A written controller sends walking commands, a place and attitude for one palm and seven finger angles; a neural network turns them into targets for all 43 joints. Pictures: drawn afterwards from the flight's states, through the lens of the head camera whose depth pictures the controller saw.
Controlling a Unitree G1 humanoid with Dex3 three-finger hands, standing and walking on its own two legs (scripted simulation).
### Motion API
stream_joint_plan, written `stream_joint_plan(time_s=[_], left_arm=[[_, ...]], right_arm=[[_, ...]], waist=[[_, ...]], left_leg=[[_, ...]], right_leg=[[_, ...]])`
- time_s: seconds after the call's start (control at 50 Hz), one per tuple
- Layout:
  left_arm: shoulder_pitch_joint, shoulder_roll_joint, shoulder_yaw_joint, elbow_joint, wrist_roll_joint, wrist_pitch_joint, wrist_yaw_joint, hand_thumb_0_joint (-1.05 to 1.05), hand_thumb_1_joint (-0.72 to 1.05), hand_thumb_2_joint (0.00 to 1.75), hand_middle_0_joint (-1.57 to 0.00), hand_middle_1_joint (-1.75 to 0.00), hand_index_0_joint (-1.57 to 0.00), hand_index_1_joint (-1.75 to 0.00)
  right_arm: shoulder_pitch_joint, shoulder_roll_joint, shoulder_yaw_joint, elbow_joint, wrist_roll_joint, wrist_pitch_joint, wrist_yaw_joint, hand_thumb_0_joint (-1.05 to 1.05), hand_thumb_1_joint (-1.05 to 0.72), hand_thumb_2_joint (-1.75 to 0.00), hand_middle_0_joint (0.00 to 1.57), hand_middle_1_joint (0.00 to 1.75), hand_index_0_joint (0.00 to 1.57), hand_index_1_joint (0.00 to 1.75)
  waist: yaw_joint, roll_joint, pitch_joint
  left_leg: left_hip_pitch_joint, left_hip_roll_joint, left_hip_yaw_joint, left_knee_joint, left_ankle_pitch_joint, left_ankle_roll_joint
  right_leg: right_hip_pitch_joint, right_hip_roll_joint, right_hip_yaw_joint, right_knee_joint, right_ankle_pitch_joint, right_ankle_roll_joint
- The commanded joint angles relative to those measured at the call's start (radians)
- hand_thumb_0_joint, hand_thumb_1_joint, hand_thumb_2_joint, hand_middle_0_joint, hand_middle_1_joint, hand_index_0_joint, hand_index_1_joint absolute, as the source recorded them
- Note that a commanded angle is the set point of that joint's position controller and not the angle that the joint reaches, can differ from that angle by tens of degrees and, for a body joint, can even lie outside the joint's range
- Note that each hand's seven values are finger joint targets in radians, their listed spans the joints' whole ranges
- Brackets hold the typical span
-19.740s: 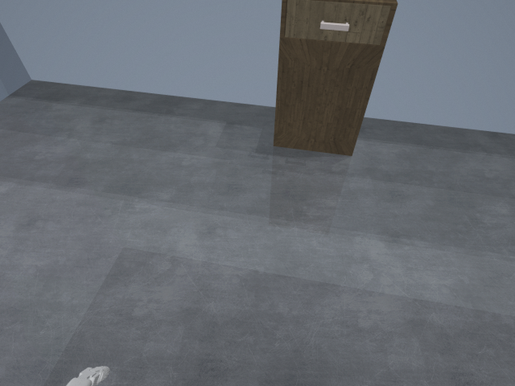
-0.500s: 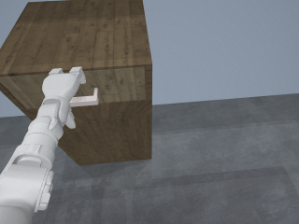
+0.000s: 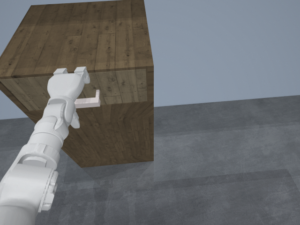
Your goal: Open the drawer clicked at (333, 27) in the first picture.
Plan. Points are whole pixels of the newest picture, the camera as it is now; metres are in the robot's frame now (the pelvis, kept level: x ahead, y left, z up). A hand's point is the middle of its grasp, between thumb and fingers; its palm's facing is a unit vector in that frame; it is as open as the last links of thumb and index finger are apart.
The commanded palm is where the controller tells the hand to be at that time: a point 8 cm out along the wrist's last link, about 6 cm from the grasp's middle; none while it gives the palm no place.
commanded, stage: lower the fingers behind the handle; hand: left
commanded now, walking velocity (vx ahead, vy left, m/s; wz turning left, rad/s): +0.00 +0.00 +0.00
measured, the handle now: (81, 98) +0.51 +0.23 +0.00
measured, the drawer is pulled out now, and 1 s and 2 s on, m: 0.00 0.00 0.00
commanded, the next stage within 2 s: close the thumb around the handle in 1.62 s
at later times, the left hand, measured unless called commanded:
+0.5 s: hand (77, 105) +0.46 +0.22 +0.02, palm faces -0.02 -0.01 -1.00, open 13.8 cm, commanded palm +0.44 +0.22 +0.08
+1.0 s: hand (83, 115) +0.45 +0.22 -0.02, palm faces -0.09 -0.02 -1.00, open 13.7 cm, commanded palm +0.44 +0.22 +0.04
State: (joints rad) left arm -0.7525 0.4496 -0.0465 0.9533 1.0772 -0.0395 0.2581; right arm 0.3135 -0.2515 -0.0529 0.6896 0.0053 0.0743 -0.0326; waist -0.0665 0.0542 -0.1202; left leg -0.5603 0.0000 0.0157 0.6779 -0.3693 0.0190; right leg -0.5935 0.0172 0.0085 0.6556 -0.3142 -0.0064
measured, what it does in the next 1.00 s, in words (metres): stands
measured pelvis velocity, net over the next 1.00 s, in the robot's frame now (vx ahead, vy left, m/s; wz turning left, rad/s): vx -0.02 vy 0.00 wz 0.00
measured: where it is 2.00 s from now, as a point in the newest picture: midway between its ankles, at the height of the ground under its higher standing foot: outside the picture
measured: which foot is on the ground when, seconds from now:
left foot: down 0.00-1.00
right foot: down 0.00-1.00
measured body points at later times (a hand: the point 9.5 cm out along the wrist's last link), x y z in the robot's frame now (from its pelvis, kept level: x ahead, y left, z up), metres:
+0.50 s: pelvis +0.00 +0.00 -0.01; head +0.08 -0.01 +0.43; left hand +0.45 +0.22 +0.08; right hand +0.04 -0.28 -0.14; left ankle -0.03 +0.11 -0.72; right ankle -0.01 -0.12 -0.72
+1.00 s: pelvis -0.02 +0.00 -0.02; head +0.09 +0.00 +0.41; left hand +0.45 +0.22 +0.03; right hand +0.00 -0.28 -0.15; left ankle -0.03 +0.11 -0.72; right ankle -0.01 -0.12 -0.72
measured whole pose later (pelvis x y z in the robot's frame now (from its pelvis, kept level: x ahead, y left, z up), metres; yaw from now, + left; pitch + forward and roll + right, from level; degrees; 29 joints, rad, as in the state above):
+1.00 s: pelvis -0.02 +0.00 -0.02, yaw +0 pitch +21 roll -1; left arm -0.77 0.47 -0.02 1.06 1.13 -0.11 0.35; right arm 0.36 -0.26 -0.07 0.71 -0.02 0.04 -0.04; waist -0.11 0.04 -0.14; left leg -0.80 0.01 0.00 0.86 -0.42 0.02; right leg -0.82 0.02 0.00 0.81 -0.35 -0.01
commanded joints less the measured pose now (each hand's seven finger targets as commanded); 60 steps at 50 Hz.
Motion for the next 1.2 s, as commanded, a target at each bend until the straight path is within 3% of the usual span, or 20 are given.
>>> stream_joint_plan(time_s=[0.0, 0.06, 0.14, 0.22, 0.26, 0.3, 0.48, 0.5, 0.56, 0.6, 0.62, 0.74, 0.78, 0.86, 0.96, 0.98, 1.0, 1.06, 1.14, 1.18], left_arm=[[-0.434, 0.257, 0.07, -0.191, -0.004, 0.012, 0.051, 0.0, -0.5, 0.3, -0.3, -1.2, -0.3, -1.2], [-0.372, 0.282, 0.096, -0.135, -0.008, 0.013, 0.044, 0.0, -0.5, 0.3, -0.3, -1.2, -0.3, -1.2], [-0.392, 0.2, 0.031, -0.167, -0.008, 0.007, 0.039, 0.0, -0.5, 0.3, -0.3, -1.2, -0.3, -1.2], [-0.419, 0.265, 0.077, -0.194, 0.0, -0.022, 0.052, 0.0, -0.5, 0.3, -0.3, -1.2, -0.3, -1.2], [-0.445, 0.25, 0.07, -0.243, 0.005, -0.048, 0.067, 0.0, -0.5, 0.3, -0.3, -1.2, -0.3, -1.2], [-0.415, 0.25, 0.084, -0.222, 0.007, -0.055, 0.089, 0.0, -0.5, 0.3, -0.3, -1.2, -0.3, -1.2], [-0.444, 0.246, 0.074, -0.085, 0.022, 0.023, 0.143, 0.0, -0.5, 0.3, -0.3, -1.2, -0.3, -1.2], [-0.459, 0.226, 0.051, -0.081, 0.022, 0.03, 0.139, 0.0, -0.5, 0.3, -0.3, -1.2, -0.3, -1.2], [-0.442, 0.279, 0.092, -0.083, 0.016, 0.027, 0.12, 0.0, -0.5, 0.3, -0.3, -1.2, -0.3, -1.2], [-0.404, 0.215, 0.042, -0.027, 0.008, 0.04, 0.106, 0.0, -0.5, 0.3, -0.3, -1.2, -0.3, -1.2], [-0.408, 0.228, 0.051, -0.014, 0.008, 0.039, 0.101, 0.0, -0.5, 0.3, -0.3, -1.2, -0.3, -1.2], [-0.398, 0.229, 0.041, 0.013, 0.016, 0.02, 0.083, 0.0, -0.5, 0.3, -0.3, -1.2, -0.3, -1.2], [-0.377, 0.228, 0.043, 0.011, 0.023, 0.008, 0.086, 0.0, -0.5, 0.3, -0.3, -1.2, -0.3, -1.2], [-0.469, 0.227, 0.042, -0.06, 0.021, -0.046, 0.1, 0.0, -0.5, 0.3, -0.3, -1.2, -0.3, -1.2], [-0.552, 0.288, 0.108, -0.162, 0.048, -0.106, 0.186, 0.0, -0.5, 0.3, -0.3, -1.2, -0.3, -1.2], [-0.526, 0.31, 0.139, -0.15, 0.052, -0.097, 0.209, 0.0, -0.5, 0.3, -0.3, -1.2, -0.3, -1.2], [-0.515, 0.26, 0.104, -0.128, 0.059, -0.08, 0.226, 0.0, -0.5, 0.3, -0.3, -1.2, -0.3, -1.2], [-0.514, 0.213, 0.077, -0.076, 0.05, -0.022, 0.248, 0.0, -0.5, 0.3, -0.3, -1.2, -0.3, -1.2], [-0.489, 0.251, 0.089, 0.011, 0.032, 0.068, 0.225, 0.0, -0.5, 0.3, -0.3, -1.2, -0.3, -1.2], [-0.494, 0.215, 0.045, 0.041, 0.031, 0.096, 0.205, 0.0, -0.5, 0.3, -0.3, -1.2, -0.3, -1.2]], right_arm=[[0.087, -0.148, -0.053, -0.074, -0.003, -0.022, -0.014, 0.0, -0.9, -0.9, 0.2, 0.3, 0.2, 0.3], [0.099, -0.154, -0.053, -0.068, -0.002, -0.019, -0.014, 0.0, -0.9, -0.9, 0.2, 0.3, 0.2, 0.3], [0.097, -0.151, -0.058, -0.068, -0.001, -0.018, -0.009, 0.0, -0.9, -0.9, 0.2, 0.3, 0.2, 0.3], [0.104, -0.154, -0.06, -0.064, -0.003, -0.019, -0.016, 0.0, -0.9, -0.9, 0.2, 0.3, 0.2, 0.3], [0.108, -0.147, -0.065, -0.063, -0.009, -0.025, -0.015, 0.0, -0.9, -0.9, 0.2, 0.3, 0.2, 0.3], [0.111, -0.144, -0.066, -0.052, -0.011, -0.029, -0.014, 0.0, -0.9, -0.9, 0.2, 0.3, 0.2, 0.3], [0.13, -0.155, -0.062, -0.025, -0.012, -0.033, 0.0, 0.0, -0.9, -0.9, 0.2, 0.3, 0.2, 0.3], [0.129, -0.154, -0.062, -0.026, -0.014, -0.034, -0.002, 0.0, -0.9, -0.9, 0.2, 0.3, 0.2, 0.3], [0.143, -0.158, -0.062, -0.027, -0.017, -0.029, -0.007, 0.0, -0.9, -0.9, 0.2, 0.3, 0.2, 0.3], [0.139, -0.156, -0.058, -0.028, -0.011, -0.026, -0.008, 0.0, -0.9, -0.9, 0.2, 0.3, 0.2, 0.3], [0.142, -0.16, -0.056, -0.026, -0.01, -0.027, -0.009, 0.0, -0.9, -0.9, 0.2, 0.3, 0.2, 0.3], [0.147, -0.161, -0.051, -0.034, -0.008, -0.025, -0.013, 0.0, -0.9, -0.9, 0.2, 0.3, 0.2, 0.3], [0.15, -0.158, -0.052, -0.036, -0.01, -0.026, -0.012, 0.0, -0.9, -0.9, 0.2, 0.3, 0.2, 0.3], [0.158, -0.154, -0.058, -0.039, -0.015, -0.04, -0.016, 0.0, -0.9, -0.9, 0.2, 0.3, 0.2, 0.3], [0.165, -0.151, -0.066, -0.016, -0.038, -0.06, -0.015, 0.0, -0.9, -0.9, 0.2, 0.3, 0.2, 0.3], [0.165, -0.153, -0.067, -0.005, -0.042, -0.062, -0.009, 0.0, -0.9, -0.9, 0.2, 0.3, 0.2, 0.3], [0.162, -0.148, -0.068, 0.0, -0.045, -0.063, -0.004, 0.0, -0.9, -0.9, 0.2, 0.3, 0.2, 0.3], [0.18, -0.154, -0.071, 0.016, -0.044, -0.064, 0.012, 0.0, -0.9, -0.9, 0.2, 0.3, 0.2, 0.3], [0.18, -0.171, -0.062, 0.023, -0.037, -0.042, 0.017, 0.0, -0.9, -0.9, 0.2, 0.3, 0.2, 0.3], [0.173, -0.167, -0.056, 0.017, -0.029, -0.036, 0.015, 0.0, -0.9, -0.9, 0.2, 0.3, 0.2, 0.3]], waist=[[-0.003, -0.023, -0.388], [0.001, -0.061, -0.365], [-0.016, -0.033, -0.354], [-0.017, -0.047, -0.363], [-0.014, 0.012, -0.409], [-0.012, 0.021, -0.403], [-0.035, -0.009, -0.39], [-0.044, -0.006, -0.396], [-0.032, -0.018, -0.462], [-0.047, -0.052, -0.388], [-0.048, -0.074, -0.354], [-0.048, -0.059, -0.321], [-0.041, -0.032, -0.332], [-0.062, -0.01, -0.361], [-0.06, 0.064, -0.516], [-0.046, 0.084, -0.524], [-0.053, 0.088, -0.522], [-0.068, 0.07, -0.519], [-0.072, 0.001, -0.482], [-0.079, 0.005, -0.432]], left_leg=[[0.165, -0.026, 0.015, -0.044, 0.436, 0.022], [0.131, -0.027, 0.017, -0.042, 0.434, 0.023], [0.154, -0.024, 0.015, -0.034, 0.445, 0.022], [0.127, -0.027, 0.012, -0.026, 0.401, 0.026], [0.16, -0.026, 0.005, -0.012, 0.441, 0.023], [0.159, -0.024, 0.005, 0.0, 0.453, 0.02], [0.081, -0.026, 0.004, 0.02, 0.381, 0.018], [0.082, -0.027, 0.01, 0.023, 0.376, 0.02], [0.085, -0.027, 0.01, 0.034, 0.42, 0.023], [0.054, -0.027, 0.015, 0.028, 0.372, 0.023], [0.031, -0.025, 0.012, 0.022, 0.336, 0.024], [-0.002, -0.028, 0.009, 0.028, 0.284, 0.026], [0.003, -0.026, 0.01, 0.04, 0.286, 0.025], [-0.002, -0.022, -0.003, 0.067, 0.256, 0.026], [0.015, -0.021, -0.024, 0.139, 0.328, 0.021], [0.02, -0.019, -0.028, 0.151, 0.357, 0.015], [0.018, -0.018, -0.026, 0.162, 0.373, 0.012], [0.033, -0.009, -0.032, 0.167, 0.402, 0.007], [-0.017, -0.016, -0.02, 0.145, 0.359, 0.014], [-0.028, -0.016, -0.016, 0.125, 0.307, 0.018]], right_leg=[[0.233, 0.027, -0.025, -0.039, 0.374, -0.027], [0.245, 0.025, -0.025, -0.037, 0.393, -0.025], [0.203, 0.027, -0.028, -0.04, 0.379, -0.028], [0.207, 0.025, -0.017, -0.032, 0.365, -0.025], [0.189, 0.028, -0.019, -0.016, 0.367, -0.029], [0.166, 0.031, -0.024, -0.008, 0.365, -0.031], [0.117, 0.034, -0.031, 0.013, 0.323, -0.03], [0.119, 0.033, -0.027, 0.01, 0.328, -0.026], [0.169, 0.03, -0.019, 0.023, 0.387, -0.023], [0.139, 0.031, -0.025, 0.007, 0.354, -0.019], [0.128, 0.03, -0.026, 0.004, 0.325, -0.018], [0.087, 0.029, -0.025, 0.007, 0.264, -0.025], [0.066, 0.031, -0.024, 0.02, 0.258, -0.027], [0.014, 0.031, -0.021, 0.042, 0.213, -0.025], [-0.035, 0.033, -0.024, 0.119, 0.242, -0.029], [-0.053, 0.035, -0.029, 0.137, 0.251, -0.033], [-0.071, 0.037, -0.035, 0.143, 0.256, -0.032], [-0.095, 0.042, -0.05, 0.145, 0.254, -0.029], [-0.035, 0.042, -0.044, 0.12, 0.275, -0.025], [-0.046, 0.041, -0.045, 0.102, 0.235, -0.023]])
